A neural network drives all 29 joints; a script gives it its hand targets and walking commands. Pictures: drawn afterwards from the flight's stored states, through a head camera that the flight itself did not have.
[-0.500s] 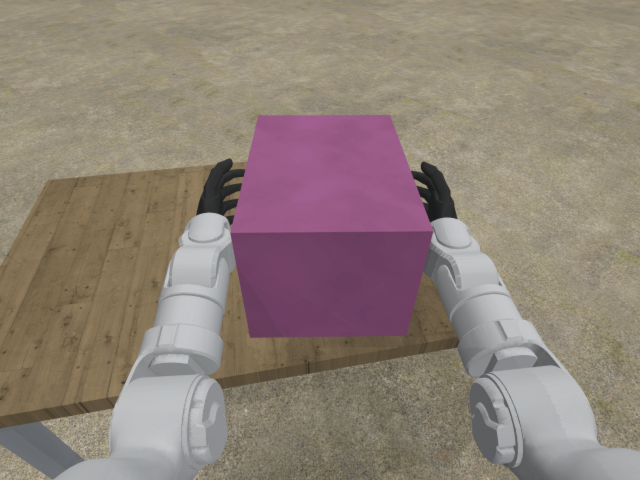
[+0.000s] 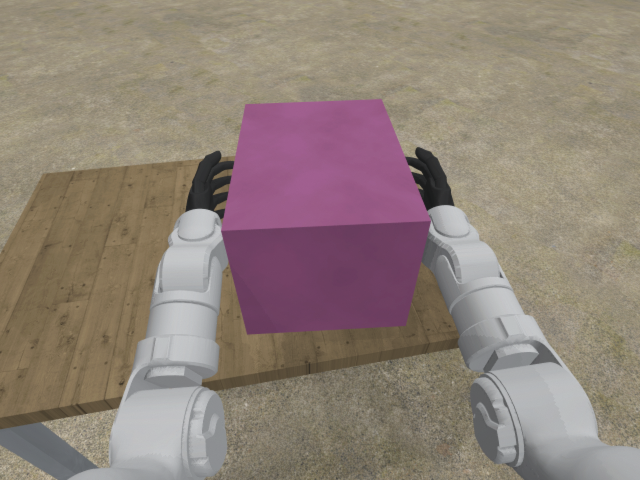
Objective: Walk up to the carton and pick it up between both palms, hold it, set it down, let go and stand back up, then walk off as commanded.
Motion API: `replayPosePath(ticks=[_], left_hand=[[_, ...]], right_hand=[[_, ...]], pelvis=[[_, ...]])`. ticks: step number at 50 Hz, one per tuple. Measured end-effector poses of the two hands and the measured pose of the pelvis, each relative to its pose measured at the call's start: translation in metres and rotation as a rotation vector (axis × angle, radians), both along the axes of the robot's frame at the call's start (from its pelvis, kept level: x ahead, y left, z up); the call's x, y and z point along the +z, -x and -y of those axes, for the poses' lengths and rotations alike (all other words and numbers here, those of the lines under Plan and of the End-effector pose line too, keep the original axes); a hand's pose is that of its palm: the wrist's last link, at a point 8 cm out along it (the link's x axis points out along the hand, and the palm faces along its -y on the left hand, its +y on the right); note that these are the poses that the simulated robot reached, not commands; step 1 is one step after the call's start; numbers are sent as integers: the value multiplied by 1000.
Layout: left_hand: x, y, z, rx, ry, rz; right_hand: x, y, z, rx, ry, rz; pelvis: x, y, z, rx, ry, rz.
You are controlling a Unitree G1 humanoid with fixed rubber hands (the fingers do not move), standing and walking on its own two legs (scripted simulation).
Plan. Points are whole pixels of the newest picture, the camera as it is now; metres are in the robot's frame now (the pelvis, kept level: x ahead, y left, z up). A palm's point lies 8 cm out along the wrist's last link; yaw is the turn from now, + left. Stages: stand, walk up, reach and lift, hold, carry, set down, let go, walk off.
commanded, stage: reach and lift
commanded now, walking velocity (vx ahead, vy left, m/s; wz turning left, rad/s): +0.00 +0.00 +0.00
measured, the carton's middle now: (319, 207) +0.43 -0.02 +0.13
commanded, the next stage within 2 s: hold in 0.18 s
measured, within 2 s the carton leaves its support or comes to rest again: neither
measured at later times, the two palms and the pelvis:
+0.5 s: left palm (191, 214) +0.38 +0.14 +0.18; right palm (435, 202) +0.37 -0.15 +0.18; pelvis +0.00 +0.00 +0.00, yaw +0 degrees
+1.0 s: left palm (187, 214) +0.37 +0.14 +0.18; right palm (436, 201) +0.37 -0.15 +0.19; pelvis +0.00 +0.00 +0.00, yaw +0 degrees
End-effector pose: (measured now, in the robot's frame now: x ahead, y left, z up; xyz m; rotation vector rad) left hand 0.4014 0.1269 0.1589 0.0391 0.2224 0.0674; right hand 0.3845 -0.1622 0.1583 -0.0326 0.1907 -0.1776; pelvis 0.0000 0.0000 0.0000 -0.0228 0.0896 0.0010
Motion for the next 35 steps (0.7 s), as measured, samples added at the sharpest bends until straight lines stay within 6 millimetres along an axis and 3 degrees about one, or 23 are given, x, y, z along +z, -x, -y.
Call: replayPosePath(ticks=[35], left_hand=[[25, 27, -10, 30, -1, 35]], right_hand=[[29, 18, -10, 28, 1, 39]], pelvis=[[1, 5, -1, 2, 1, 61]])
